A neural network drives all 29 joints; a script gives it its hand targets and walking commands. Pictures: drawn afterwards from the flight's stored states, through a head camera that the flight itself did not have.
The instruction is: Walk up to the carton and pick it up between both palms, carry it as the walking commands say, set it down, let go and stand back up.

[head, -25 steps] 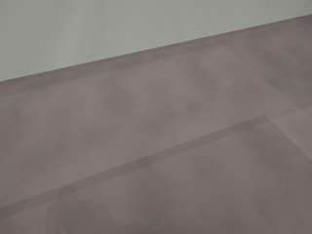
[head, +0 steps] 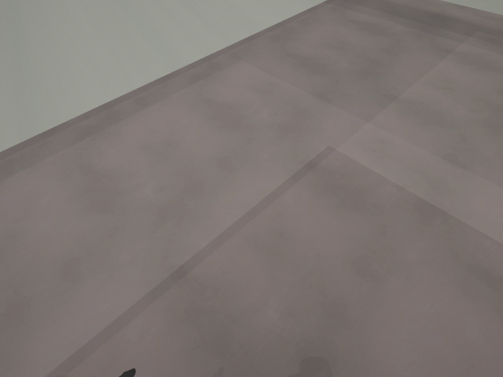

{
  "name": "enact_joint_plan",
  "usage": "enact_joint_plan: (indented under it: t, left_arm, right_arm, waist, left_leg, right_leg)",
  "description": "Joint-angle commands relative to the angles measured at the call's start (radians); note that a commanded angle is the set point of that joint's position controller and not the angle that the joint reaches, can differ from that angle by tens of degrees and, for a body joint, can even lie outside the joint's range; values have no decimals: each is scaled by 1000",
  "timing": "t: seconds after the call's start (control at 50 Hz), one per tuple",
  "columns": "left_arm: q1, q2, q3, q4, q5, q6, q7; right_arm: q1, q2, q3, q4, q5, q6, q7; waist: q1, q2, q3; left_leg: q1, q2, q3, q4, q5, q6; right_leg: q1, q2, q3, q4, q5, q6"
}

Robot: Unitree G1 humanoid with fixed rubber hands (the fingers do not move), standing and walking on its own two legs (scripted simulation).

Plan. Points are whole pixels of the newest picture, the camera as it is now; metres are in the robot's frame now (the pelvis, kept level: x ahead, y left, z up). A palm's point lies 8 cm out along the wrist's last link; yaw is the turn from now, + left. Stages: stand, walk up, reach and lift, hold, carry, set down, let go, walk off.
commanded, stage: walk up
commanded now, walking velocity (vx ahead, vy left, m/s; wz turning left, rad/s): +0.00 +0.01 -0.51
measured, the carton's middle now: out of the picture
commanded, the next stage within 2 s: none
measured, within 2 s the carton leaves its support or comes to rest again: neither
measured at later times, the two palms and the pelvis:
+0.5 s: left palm out of the picture +0.06 +0.31 -0.13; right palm out of the picture +0.05 -0.23 -0.09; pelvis -0.01 +0.04 +0.00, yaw -15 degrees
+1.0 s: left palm (131, 351) +0.21 +0.21 -0.09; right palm out of the picture -0.10 -0.23 -0.12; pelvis -0.02 +0.03 +0.01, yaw -29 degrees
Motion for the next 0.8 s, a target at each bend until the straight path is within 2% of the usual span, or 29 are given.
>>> enact_joint_plan:
  t: [0.0,0.02,0.04,0.08,0.1,0.18,0.22,0.24,0.26,0.28,0.3,0.32,0.34,0.38,0.4,0.42,0.44,0.46,0.48,0.52,0.54,0.56,0.6,0.62,0.64,0.66,0.7,0.74,0.78]
  left_arm:
    - [183,226,47,-48,17,-33,16]
    - [232,245,63,-16,31,-39,31]
    - [188,206,44,-27,14,-39,38]
    - [72,176,35,-46,23,-27,40]
    - [47,166,35,-72,11,-34,42]
    - [191,159,35,-30,7,-59,37]
    - [257,152,32,-10,16,-49,38]
    - [257,166,30,-5,9,-50,33]
    - [277,178,42,-14,14,-50,33]
    - [237,192,44,-32,13,-53,27]
    - [239,213,50,-52,20,-49,23]
    - [240,172,43,-35,10,-39,20]
    - [219,233,58,-38,32,-31,27]
    - [226,242,63,-64,24,-41,11]
    - [190,237,70,-74,28,-34,13]
    - [203,195,63,-70,21,-34,12]
    - [202,126,42,-96,10,-33,18]
    - [201,79,44,-120,21,-31,23]
    - [154,156,42,-122,34,-31,21]
    - [202,136,64,-86,36,-11,9]
    - [246,122,65,-69,43,-2,-10]
    - [238,122,63,-73,42,5,-22]
    - [189,97,63,-91,28,6,-21]
    - [209,98,64,-93,12,7,-28]
    - [144,120,61,-102,23,13,-23]
    - [126,101,54,-117,15,19,-26]
    - [86,85,48,-159,14,16,-19]
    - [63,84,35,-179,4,-3,-20]
    - [93,69,18,-151,4,5,-22]
  right_arm:
    - [-37,-10,1,-104,18,13,-3]
    - [-107,-36,-8,-139,5,30,-8]
    - [-73,-73,-10,-117,25,42,2]
    - [-58,-103,-31,-130,6,36,17]
    - [-88,-129,-36,-139,0,40,24]
    - [-49,-67,-28,-121,6,49,13]
    - [-165,-64,-24,-167,2,40,10]
    - [-164,-47,-7,-171,19,45,17]
    - [-146,-51,-14,-180,25,37,19]
    - [-136,-80,-11,-177,13,43,9]
    - [-127,-59,-13,-191,27,36,16]
    - [-177,-56,10,-201,30,31,12]
    - [-165,-59,-5,-229,40,29,0]
    - [-144,-74,-19,-234,36,21,10]
    - [-63,-66,-15,-214,25,15,8]
    - [-22,-90,-16,-209,28,7,-11]
    - [-51,-184,-35,-229,22,0,-12]
    - [-101,-258,-38,-280,4,5,-8]
    - [-151,-179,-38,-260,15,9,2]
    - [-196,-168,-15,-261,7,8,-5]
    - [-214,-114,9,-261,28,8,-8]
    - [-210,-100,14,-250,10,6,-11]
    - [-169,-89,12,-258,8,4,-7]
    - [-170,-90,9,-267,5,3,-5]
    - [-136,-130,1,-254,5,3,-6]
    - [-94,-107,1,-234,-2,6,-10]
    - [-65,-170,-18,-217,-3,0,-6]
    - [-45,-202,-40,-218,-10,17,-5]
    - [-71,-192,-36,-226,3,0,14]
  waist:
    - [84,-253,-118]
    - [136,-257,-83]
    - [84,-180,-18]
    - [20,-192,-20]
    - [20,-66,-17]
    - [56,-149,-38]
    - [78,-96,-15]
    - [67,-130,-57]
    - [66,-202,-28]
    - [47,-154,-42]
    - [51,-217,0]
    - [40,-167,57]
    - [53,-221,-3]
    - [45,-140,-92]
    - [26,-166,-86]
    - [-3,-127,-83]
    - [3,70,-89]
    - [-1,350,-105]
    - [24,241,-22]
    - [67,82,-35]
    - [70,156,20]
    - [90,156,58]
    - [41,171,-38]
    - [60,186,-59]
    - [23,137,-38]
    - [-10,173,-31]
    - [-5,151,-6]
    - [-28,174,-47]
    - [2,139,-77]
  left_leg:
    - [-319,25,-85,289,-237,-70]
    - [-369,7,-197,448,-253,-71]
    - [-356,-7,-226,502,-211,-80]
    - [-281,7,-275,451,-62,-71]
    - [-278,-15,-232,463,-49,-83]
    - [-304,-17,-257,446,-9,-98]
    - [-323,-26,-262,367,-30,-96]
    - [-300,-58,-279,290,-5,-84]
    - [-281,-54,-271,273,-15,-78]
    - [-216,-70,-277,261,-25,-68]
    - [-231,-83,-253,199,-66,-83]
    - [-171,-86,-249,154,-48,-82]
    - [-139,-100,-249,84,-31,-87]
    - [-28,-118,-231,4,5,-64]
    - [61,-115,-196,-106,95,-58]
    - [178,-42,-258,-273,110,-59]
    - [307,164,-472,-330,50,0]
    - [189,360,-618,-389,40,87]
    - [99,346,-573,-384,179,152]
    - [-19,224,-388,-369,134,148]
    - [-107,184,-330,-373,169,135]
    - [-90,168,-277,-358,183,144]
    - [27,164,-270,-326,300,138]
    - [72,127,-237,-309,261,113]
    - [115,176,-279,-335,201,139]
    - [113,182,-287,-312,277,138]
    - [120,226,-286,-313,242,142]
    - [143,210,-235,-240,508,148]
    - [89,253,-291,-205,511,146]
  right_leg:
    - [300,-368,439,-222,438,-136]
    - [232,-447,473,-236,608,-225]
    - [121,-372,436,-268,490,-237]
    - [61,-241,295,-293,372,-178]
    - [50,-224,288,-290,443,-177]
    - [145,-247,326,-264,510,-189]
    - [159,-229,349,-275,504,-174]
    - [213,-185,339,-252,415,-155]
    - [171,-192,348,-237,540,-151]
    - [97,-187,341,-248,457,-154]
    - [76,-201,374,-224,437,-165]
    - [-8,-188,375,-239,430,-147]
    - [8,-166,401,-227,387,-149]
    - [-2,-172,431,-175,352,-143]
    - [-54,-169,398,-124,346,-115]
    - [-120,-109,381,-55,253,-57]
    - [-295,5,306,97,35,-7]
    - [-379,87,150,321,-227,16]
    - [-322,-16,174,478,-168,20]
    - [-220,-6,138,621,-98,42]
    - [-209,-9,140,666,-51,49]
    - [-252,-24,118,675,-30,52]
    - [-282,-10,131,631,-33,47]
    - [-261,7,112,542,-25,66]
    - [-270,-1,86,500,-38,63]
    - [-288,19,81,456,-89,80]
    - [-233,-40,81,308,-99,58]
    - [-143,13,20,163,-163,47]
    - [-51,12,-15,90,-130,10]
